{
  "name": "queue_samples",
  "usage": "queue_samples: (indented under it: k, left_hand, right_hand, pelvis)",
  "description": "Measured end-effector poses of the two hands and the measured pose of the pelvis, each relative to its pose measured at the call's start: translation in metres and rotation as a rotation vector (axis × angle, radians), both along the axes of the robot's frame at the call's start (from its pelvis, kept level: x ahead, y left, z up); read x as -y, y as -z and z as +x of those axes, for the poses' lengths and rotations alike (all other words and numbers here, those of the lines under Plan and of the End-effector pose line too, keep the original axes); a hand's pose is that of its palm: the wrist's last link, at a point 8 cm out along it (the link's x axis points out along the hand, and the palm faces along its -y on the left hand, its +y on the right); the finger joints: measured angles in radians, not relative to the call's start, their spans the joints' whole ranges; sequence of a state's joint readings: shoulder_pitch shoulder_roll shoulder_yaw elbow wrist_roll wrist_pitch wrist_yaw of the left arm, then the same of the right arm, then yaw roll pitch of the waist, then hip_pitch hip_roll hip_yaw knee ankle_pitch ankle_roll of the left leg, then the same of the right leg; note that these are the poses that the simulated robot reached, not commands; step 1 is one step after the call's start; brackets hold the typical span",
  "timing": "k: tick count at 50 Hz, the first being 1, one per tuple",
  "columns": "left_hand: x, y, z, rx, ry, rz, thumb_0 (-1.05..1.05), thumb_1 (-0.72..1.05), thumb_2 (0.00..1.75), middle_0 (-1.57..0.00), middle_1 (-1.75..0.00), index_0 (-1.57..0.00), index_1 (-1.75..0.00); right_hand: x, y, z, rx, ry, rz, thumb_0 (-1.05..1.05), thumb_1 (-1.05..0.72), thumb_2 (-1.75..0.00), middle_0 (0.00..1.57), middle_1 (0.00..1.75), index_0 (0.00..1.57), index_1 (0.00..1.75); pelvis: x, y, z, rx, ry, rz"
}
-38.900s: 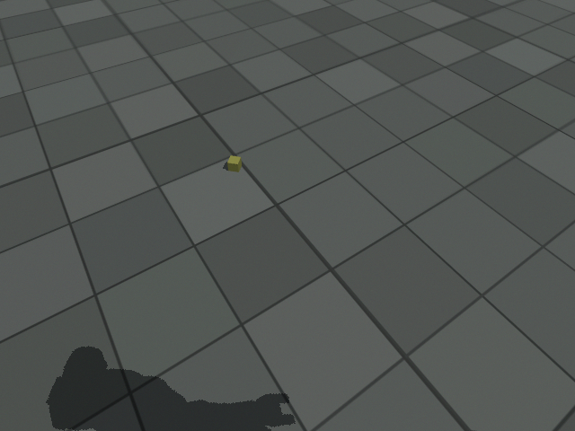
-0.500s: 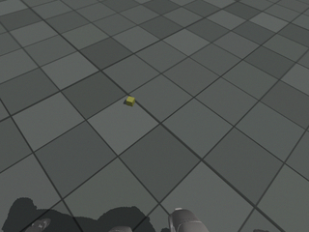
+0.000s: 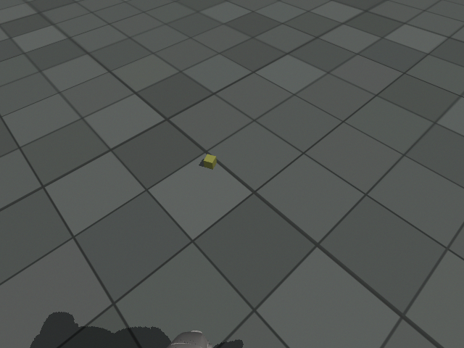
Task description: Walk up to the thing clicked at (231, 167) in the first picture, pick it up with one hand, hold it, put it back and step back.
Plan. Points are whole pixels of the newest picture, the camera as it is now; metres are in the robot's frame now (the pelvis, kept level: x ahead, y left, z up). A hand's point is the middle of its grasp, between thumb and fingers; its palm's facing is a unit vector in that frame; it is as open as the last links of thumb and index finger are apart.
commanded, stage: step back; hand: left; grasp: from above
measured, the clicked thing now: (210, 161) +1.14 +0.19 -0.74
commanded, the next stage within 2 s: stand in 0.52 s
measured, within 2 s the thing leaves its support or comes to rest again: neither
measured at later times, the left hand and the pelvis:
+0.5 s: hand (109, 342) +0.15 +0.26 -0.16, palm faces -0.06 -0.93 -0.37, open 7.4 cm; pelvis +0.05 +0.00 -0.01, yaw -2 degrees
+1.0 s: hand (120, 324) +0.18 +0.24 -0.14, palm faces -0.06 -0.94 -0.34, open 7.4 cm; pelvis +0.06 +0.00 +0.01, yaw -2 degrees
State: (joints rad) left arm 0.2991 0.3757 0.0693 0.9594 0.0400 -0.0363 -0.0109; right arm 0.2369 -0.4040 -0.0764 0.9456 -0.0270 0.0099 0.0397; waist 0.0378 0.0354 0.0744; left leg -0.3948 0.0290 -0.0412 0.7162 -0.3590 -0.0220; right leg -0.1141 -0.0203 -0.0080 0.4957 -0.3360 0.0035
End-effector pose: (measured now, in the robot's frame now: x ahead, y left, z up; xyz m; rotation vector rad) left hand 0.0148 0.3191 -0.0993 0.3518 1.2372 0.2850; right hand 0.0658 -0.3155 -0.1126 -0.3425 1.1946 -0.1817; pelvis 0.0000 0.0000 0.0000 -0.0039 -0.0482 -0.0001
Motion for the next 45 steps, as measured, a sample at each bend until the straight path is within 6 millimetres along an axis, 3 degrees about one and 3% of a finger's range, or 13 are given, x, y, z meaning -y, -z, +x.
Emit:
queue_samples:
  k: [5, 10, 18, 26, 36, 45]
  left_hand:
    - [-0.024, 0.022, 0.032, 0.004, 0.016, -0.014, 0.01, 0.9, 0.9, -0.2, -0.3, -0.21, -0.3]
    - [-0.022, 0.029, 0.068, 0.005, 0.054, -0.049, 0.01, 0.9, 0.9, -0.2, -0.3, -0.2, -0.3]
    - [-0.003, 0.03, 0.112, 0.03, 0.103, -0.061, 0.01, 0.9, 0.9, -0.2, -0.3, -0.2, -0.3]
    - [0.014, 0.023, 0.131, 0.038, 0.105, -0.041, 0.01, 0.9, 0.9, -0.2, -0.3, -0.21, -0.3]
    - [0.032, 0.013, 0.162, 0.08, 0.121, -0.076, 0.01, 0.9, 0.9, -0.2, -0.3, -0.21, -0.3]
    - [0.034, 0.007, 0.165, 0.08, 0.122, -0.084, 0.01, 0.9, 0.9, -0.2, -0.3, -0.21, -0.3]
  right_hand:
    - [-0.022, 0.002, 0.017, 0.014, 0.005, -0.034, 0.01, -0.9, -0.9, 0.21, 0.3, 0.2, 0.3]
    - [-0.038, -0.008, 0.028, 0.056, 0.021, -0.033, 0.01, -0.9, -0.9, 0.21, 0.3, 0.2, 0.3]
    - [-0.021, -0.005, 0.045, 0.063, 0.038, -0.049, 0.01, -0.9, -0.9, 0.21, 0.3, 0.2, 0.3]
    - [-0.006, 0.009, 0.063, 0.048, 0.07, -0.031, 0.01, -0.9, -0.9, 0.21, 0.3, 0.2, 0.3]
    - [-0.014, 0.004, 0.069, 0.013, 0.06, 0.016, 0.01, -0.9, -0.9, 0.21, 0.3, 0.2, 0.3]
    - [-0.015, -0.003, 0.071, 0.016, 0.065, 0.021, 0.01, -0.9, -0.9, 0.21, 0.3, 0.2, 0.3]
  pelvis:
    - [-0.018, 0.012, 0.015, 0.006, 0.001, 0.023]
    - [-0.024, 0.008, 0.027, -0.002, 0.02, 0.007]
    - [-0.014, 0.01, 0.041, -0.018, 0.04, 0.007]
    - [-0.003, 0.013, 0.055, -0.035, 0.038, -0.006]
    - [0.002, 0.0, 0.067, -0.021, 0.033, 0.002]
    - [0.002, -0.008, 0.064, -0.007, 0.032, 0.001]
